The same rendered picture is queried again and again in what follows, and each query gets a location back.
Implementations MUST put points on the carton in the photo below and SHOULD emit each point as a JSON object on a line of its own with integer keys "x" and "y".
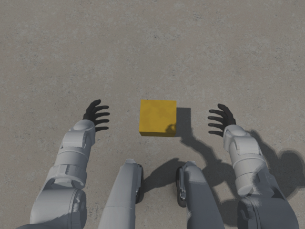
{"x": 158, "y": 118}

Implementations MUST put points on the left robot thigh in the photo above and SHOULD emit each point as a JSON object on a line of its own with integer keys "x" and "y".
{"x": 119, "y": 211}

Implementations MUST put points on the left robot hand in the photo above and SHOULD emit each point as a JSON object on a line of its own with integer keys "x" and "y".
{"x": 92, "y": 115}

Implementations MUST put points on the robot right foot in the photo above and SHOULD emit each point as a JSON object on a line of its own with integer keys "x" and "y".
{"x": 181, "y": 201}

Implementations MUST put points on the left robot forearm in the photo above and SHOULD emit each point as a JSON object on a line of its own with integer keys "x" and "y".
{"x": 69, "y": 170}

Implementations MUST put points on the right robot forearm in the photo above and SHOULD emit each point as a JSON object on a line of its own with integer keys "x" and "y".
{"x": 252, "y": 175}

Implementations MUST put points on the left robot upper arm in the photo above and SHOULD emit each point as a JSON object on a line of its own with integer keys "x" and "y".
{"x": 63, "y": 208}

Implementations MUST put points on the right robot upper arm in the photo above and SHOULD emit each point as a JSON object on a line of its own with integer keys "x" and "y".
{"x": 265, "y": 213}

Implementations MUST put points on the right robot hand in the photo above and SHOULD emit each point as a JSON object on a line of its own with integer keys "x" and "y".
{"x": 227, "y": 119}

